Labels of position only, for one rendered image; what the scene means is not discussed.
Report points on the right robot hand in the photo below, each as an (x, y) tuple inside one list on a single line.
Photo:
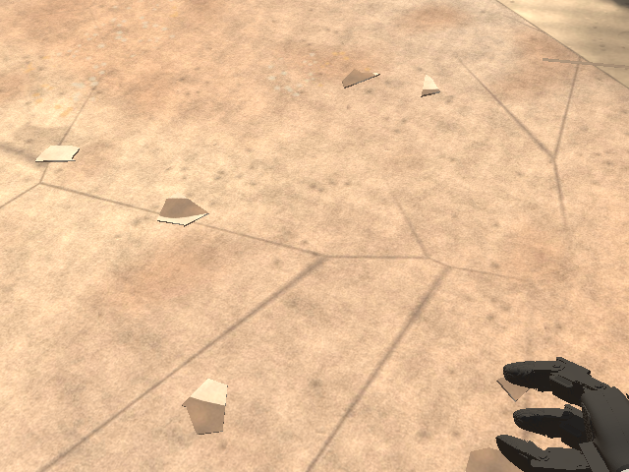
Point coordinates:
[(598, 435)]

